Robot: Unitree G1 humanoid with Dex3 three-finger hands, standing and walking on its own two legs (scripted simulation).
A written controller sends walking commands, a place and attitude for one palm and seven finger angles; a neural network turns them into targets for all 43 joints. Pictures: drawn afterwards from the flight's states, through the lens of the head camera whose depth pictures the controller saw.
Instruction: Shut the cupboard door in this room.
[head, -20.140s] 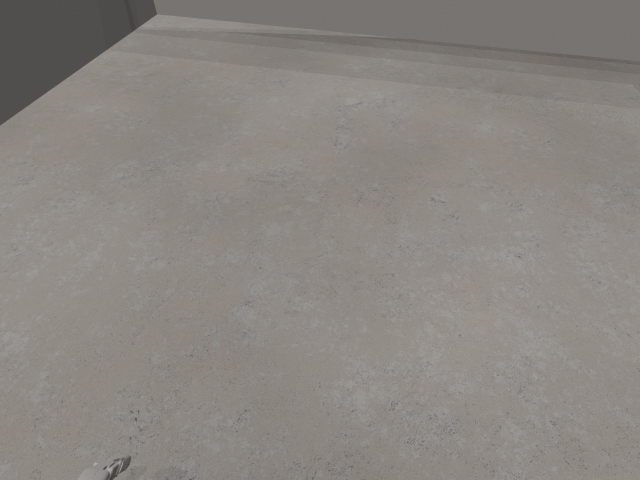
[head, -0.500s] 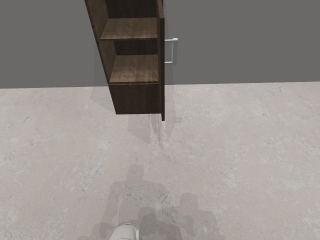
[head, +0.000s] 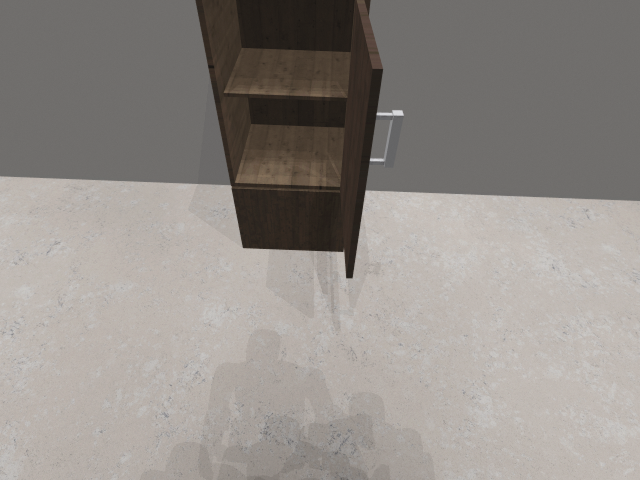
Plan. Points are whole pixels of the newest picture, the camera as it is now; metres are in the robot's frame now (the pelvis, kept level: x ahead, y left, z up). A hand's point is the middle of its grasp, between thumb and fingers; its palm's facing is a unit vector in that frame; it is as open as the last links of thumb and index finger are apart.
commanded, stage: stand and wait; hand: left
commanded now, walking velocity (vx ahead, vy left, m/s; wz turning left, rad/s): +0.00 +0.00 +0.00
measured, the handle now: (383, 140) +0.75 -0.07 +0.02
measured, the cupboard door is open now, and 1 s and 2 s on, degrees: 92 92 92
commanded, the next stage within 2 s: turn or walk to find it in 1.38 s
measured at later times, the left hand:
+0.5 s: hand out of the picture +0.03 +0.13 -0.17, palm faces +0.03 -0.98 -0.17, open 7.3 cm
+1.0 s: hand out of the picture +0.03 +0.12 -0.17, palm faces +0.04 -0.99 -0.16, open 7.3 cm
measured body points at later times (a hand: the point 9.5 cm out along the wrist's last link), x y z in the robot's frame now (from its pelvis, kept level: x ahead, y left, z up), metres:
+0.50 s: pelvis +0.04 -0.03 +0.01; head +0.06 -0.03 +0.46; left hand +0.03 +0.18 -0.15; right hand -0.01 -0.23 -0.16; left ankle +0.05 +0.08 -0.74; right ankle +0.02 -0.13 -0.74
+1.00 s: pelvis +0.06 -0.03 +0.01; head +0.07 -0.03 +0.46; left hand +0.03 +0.18 -0.16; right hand +0.04 -0.24 -0.16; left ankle +0.05 +0.08 -0.74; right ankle +0.02 -0.13 -0.74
